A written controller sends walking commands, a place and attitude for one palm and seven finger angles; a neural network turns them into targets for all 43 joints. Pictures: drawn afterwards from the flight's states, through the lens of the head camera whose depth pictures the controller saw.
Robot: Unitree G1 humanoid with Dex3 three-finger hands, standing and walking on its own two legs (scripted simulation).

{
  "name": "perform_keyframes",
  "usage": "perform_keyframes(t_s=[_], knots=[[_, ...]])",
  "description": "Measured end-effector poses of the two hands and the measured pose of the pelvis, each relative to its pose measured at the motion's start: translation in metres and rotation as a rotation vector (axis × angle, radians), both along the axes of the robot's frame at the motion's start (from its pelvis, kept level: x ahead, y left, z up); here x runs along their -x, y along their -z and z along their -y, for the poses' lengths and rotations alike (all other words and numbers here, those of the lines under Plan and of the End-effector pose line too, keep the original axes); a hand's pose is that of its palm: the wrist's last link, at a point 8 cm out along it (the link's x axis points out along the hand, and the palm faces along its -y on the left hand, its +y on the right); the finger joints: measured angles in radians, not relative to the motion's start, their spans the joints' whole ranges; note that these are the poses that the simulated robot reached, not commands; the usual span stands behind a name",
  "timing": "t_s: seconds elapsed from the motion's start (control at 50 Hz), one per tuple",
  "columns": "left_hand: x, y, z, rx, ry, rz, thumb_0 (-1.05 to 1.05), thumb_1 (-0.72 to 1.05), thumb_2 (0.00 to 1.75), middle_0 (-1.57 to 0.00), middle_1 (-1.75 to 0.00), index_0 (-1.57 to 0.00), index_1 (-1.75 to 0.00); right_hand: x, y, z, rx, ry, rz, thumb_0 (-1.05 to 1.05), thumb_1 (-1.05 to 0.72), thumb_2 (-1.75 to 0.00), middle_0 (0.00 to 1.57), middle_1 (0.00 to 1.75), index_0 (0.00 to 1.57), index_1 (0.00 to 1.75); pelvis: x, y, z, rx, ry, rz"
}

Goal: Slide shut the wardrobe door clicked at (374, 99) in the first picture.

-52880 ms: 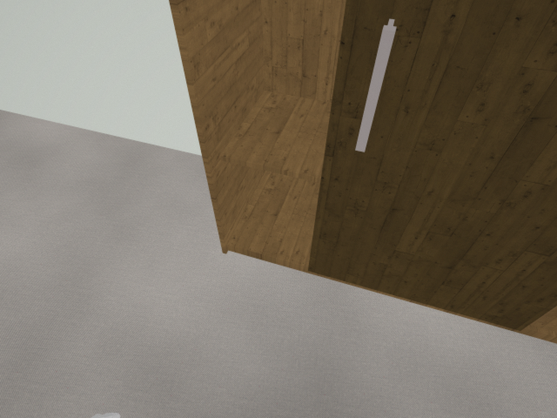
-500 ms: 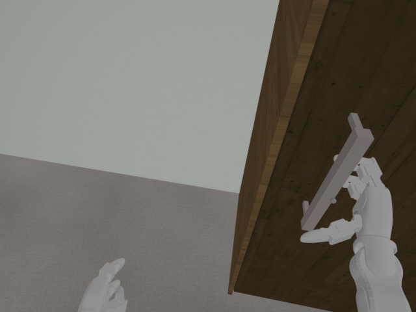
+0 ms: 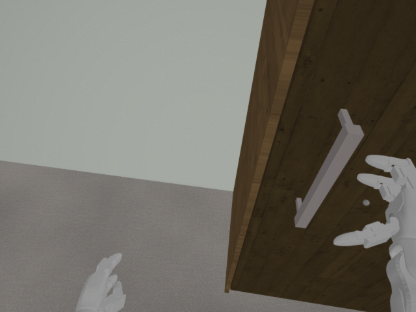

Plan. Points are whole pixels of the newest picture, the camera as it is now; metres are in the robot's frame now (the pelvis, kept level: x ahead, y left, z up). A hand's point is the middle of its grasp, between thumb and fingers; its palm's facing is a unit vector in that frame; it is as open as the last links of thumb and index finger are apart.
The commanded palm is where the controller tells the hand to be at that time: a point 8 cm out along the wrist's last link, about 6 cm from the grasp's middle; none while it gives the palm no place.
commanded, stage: slip the hand off the handle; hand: right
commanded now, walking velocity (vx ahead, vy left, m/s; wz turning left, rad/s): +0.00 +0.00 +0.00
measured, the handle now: (319, 176) +0.34 -0.20 +0.12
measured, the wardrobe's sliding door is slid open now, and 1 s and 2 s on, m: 0.00 0.00 0.00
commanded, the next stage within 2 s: draw the hand back to the body in 0.66 s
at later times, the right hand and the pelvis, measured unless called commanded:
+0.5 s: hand (378, 254) +0.19 -0.24 +0.12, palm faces +0.29 +0.94 -0.20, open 14.7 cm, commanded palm +0.14 -0.29 +0.13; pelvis +0.00 +0.00 +0.00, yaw -1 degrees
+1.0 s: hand (388, 264) +0.17 -0.24 +0.13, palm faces +0.16 +0.98 -0.09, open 14.7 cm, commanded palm +0.12 -0.29 +0.14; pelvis +0.00 +0.00 +0.00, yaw -2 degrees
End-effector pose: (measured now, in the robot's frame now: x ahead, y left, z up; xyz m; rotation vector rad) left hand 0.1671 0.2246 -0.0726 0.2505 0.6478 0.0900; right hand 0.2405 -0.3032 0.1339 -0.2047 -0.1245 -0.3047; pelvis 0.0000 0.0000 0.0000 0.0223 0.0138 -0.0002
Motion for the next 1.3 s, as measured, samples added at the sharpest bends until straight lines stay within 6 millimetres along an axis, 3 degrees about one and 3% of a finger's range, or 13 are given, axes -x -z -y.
perform_keyframes(t_s=[0.1, 0.22, 0.52, 0.72, 0.8, 0.9, 1.04, 1.3], knots=[[0.008, 0.001, -0.004, 0.000, -0.011, 0.001, 0.02, 0.90, 0.90, -0.20, -0.30, -0.20, -0.30, 0.006, 0.001, -0.002, -0.005, -0.024, -0.001, -0.02, 0.55, -0.20, 0.25, 1.15, 0.25, 1.15, 0.001, 0.000, 0.001, -0.001, -0.004, -0.004], [0.010, -0.001, -0.006, 0.003, -0.017, 0.020, 0.02, 0.90, 0.90, -0.20, -0.30, -0.20, -0.30, 0.027, 0.005, -0.015, -0.003, -0.050, -0.009, -0.02, 0.55, -0.20, 0.25, 1.15, 0.25, 1.15, -0.001, 0.000, 0.002, 0.000, -0.011, -0.001], [-0.017, -0.012, 0.014, 0.019, 0.072, 0.124, 0.02, 0.90, 0.90, -0.20, -0.30, -0.20, -0.30, 0.089, 0.005, -0.017, 0.014, -0.022, -0.015, -0.02, 0.55, -0.20, 0.25, 1.15, 0.25, 1.15, 0.003, 0.005, 0.001, -0.008, 0.013, 0.004], [-0.024, -0.014, 0.024, 0.026, 0.115, 0.164, 0.02, 0.90, 0.90, -0.20, -0.30, -0.20, -0.30, 0.117, 0.007, -0.021, 0.019, -0.028, -0.022, -0.02, 0.55, -0.20, 0.26, 1.15, 0.26, 1.15, 0.005, 0.009, 0.001, -0.016, 0.026, 0.001], [-0.022, -0.011, 0.024, 0.022, 0.119, 0.159, 0.02, 0.90, 0.90, -0.20, -0.30, -0.20, -0.30, 0.120, 0.007, -0.016, 0.023, -0.019, -0.019, -0.02, 0.55, -0.20, 0.26, 1.15, 0.26, 1.15, 0.007, 0.011, 0.001, -0.020, 0.032, 0.001], [-0.017, -0.013, 0.024, 0.031, 0.074, 0.180, 0.02, 0.90, 0.90, -0.20, -0.30, -0.20, -0.30, 0.110, 0.013, -0.009, -0.134, -0.094, -0.055, -0.02, 0.55, -0.20, 0.25, 1.15, 0.25, 1.15, 0.005, 0.007, 0.002, -0.027, 0.038, 0.021], [-0.018, -0.028, 0.023, 0.046, 0.055, 0.257, 0.02, 0.90, 0.90, -0.20, -0.30, -0.20, -0.30, 0.094, -0.005, -0.011, -0.112, -0.152, -0.067, -0.02, 0.55, -0.20, 0.25, 1.15, 0.25, 1.15, 0.000, 0.002, 0.005, -0.016, 0.021, 0.036], [-0.027, -0.032, 0.023, 0.045, 0.074, 0.263, 0.02, 0.90, 0.90, -0.20, -0.30, -0.20, -0.30, 0.100, -0.016, -0.012, -0.108, -0.111, -0.068, -0.02, 0.52, -0.22, 0.25, 1.13, 0.25, 1.13, -0.002, 0.000, 0.005, -0.012, 0.024, 0.047]])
